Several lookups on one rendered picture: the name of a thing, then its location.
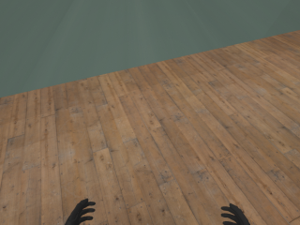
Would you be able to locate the left robot hand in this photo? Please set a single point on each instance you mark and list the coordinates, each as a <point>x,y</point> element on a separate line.
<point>75,217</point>

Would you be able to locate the right robot hand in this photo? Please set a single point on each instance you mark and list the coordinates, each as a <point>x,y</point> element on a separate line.
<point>238,216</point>

